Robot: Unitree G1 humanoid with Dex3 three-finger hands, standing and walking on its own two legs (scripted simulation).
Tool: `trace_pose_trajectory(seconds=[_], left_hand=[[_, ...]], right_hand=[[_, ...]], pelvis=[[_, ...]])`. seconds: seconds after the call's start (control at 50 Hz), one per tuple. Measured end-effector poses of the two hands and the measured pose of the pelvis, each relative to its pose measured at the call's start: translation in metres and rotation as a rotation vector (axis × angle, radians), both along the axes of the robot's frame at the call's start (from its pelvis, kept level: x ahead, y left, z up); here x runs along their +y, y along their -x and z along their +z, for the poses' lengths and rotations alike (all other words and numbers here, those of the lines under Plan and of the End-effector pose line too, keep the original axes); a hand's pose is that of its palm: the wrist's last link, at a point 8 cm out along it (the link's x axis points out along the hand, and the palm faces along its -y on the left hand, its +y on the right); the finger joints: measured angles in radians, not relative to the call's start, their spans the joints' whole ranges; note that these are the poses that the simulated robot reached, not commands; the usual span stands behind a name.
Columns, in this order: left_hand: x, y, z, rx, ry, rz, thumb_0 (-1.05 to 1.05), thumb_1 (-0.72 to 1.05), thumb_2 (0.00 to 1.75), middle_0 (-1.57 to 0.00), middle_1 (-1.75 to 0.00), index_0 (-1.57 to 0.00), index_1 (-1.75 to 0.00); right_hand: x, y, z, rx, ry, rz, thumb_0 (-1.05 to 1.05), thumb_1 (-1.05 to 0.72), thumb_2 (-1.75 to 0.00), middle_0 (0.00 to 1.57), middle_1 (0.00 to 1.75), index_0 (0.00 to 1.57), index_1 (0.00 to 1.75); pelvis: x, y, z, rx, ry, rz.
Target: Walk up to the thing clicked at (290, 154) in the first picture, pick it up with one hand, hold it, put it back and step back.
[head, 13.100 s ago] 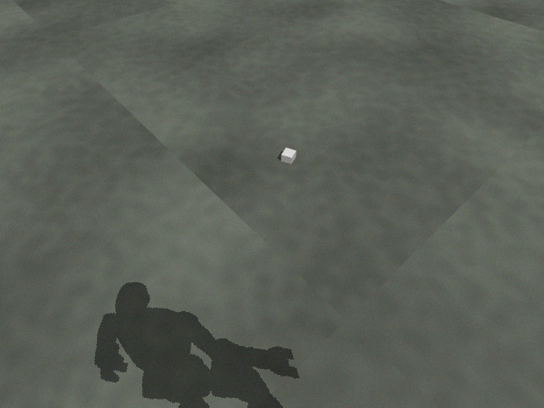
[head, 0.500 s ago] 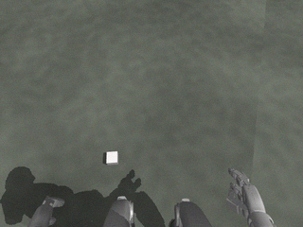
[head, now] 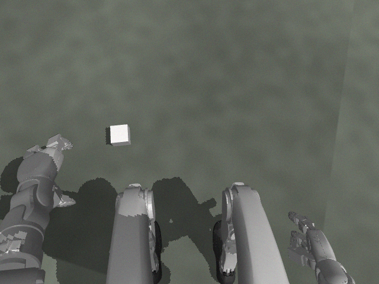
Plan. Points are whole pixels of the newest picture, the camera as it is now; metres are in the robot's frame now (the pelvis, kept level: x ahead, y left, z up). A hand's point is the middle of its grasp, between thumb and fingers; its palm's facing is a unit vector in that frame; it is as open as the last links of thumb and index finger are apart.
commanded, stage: rise first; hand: left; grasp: from above
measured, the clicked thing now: (120, 135) +0.53 +0.26 -0.45
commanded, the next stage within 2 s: none
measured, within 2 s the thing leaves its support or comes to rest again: neither
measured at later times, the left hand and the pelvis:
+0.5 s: hand (83, 151) +0.42 +0.31 -0.25, palm faces -0.47 -0.04 -0.88, open 14.1 cm; pelvis -0.02 +0.01 -0.10, yaw -3 degrees
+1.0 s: hand (94, 145) +0.45 +0.30 -0.30, palm faces -0.46 -0.04 -0.89, open 13.9 cm; pelvis -0.01 +0.01 -0.13, yaw -5 degrees
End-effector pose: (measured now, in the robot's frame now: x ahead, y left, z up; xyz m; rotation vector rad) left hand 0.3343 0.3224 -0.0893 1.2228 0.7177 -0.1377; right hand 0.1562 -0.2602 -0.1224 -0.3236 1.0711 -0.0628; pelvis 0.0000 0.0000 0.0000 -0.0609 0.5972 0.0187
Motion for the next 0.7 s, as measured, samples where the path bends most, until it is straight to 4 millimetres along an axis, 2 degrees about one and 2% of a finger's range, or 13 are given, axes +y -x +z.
trace_pose_trajectory(seconds=[0.14, 0.32, 0.48, 0.7], left_hand=[[-0.002, -0.032, -0.038, -0.054, -0.079, -0.157, 0.0, -0.55, 1.02, -0.09, -1.0, -0.08, -1.01], [-0.011, -0.068, -0.074, -0.084, -0.158, -0.259, 0.0, -0.53, 1.02, -0.1, -0.97, -0.09, -0.98], [-0.017, -0.087, -0.098, -0.076, -0.193, -0.324, 0.0, -0.51, 1.0, -0.1, -0.96, -0.1, -0.95], [-0.017, -0.101, -0.129, -0.084, -0.194, -0.333, 0.0, -0.49, 0.97, -0.1, -0.95, -0.11, -0.94]], right_hand=[[-0.009, 0.055, -0.041, 0.125, 0.044, -0.043, 0.01, -0.9, -0.9, 0.2, 0.3, 0.21, 0.3], [-0.014, 0.098, -0.063, 0.246, 0.087, -0.093, 0.01, -0.9, -0.9, 0.2, 0.3, 0.21, 0.3], [-0.015, 0.111, -0.075, 0.3, 0.101, -0.101, 0.01, -0.9, -0.9, 0.2, 0.3, 0.21, 0.3], [-0.01, 0.106, -0.095, 0.331, 0.095, -0.06, 0.0, -0.9, -0.9, 0.2, 0.3, 0.21, 0.3]], pelvis=[[0.001, 0.016, -0.045, -0.009, 0.018, -0.009], [0.005, 0.021, -0.076, -0.011, 0.036, -0.018], [0.006, 0.019, -0.094, -0.006, 0.046, -0.026], [0.008, 0.015, -0.114, -0.002, 0.054, -0.035]])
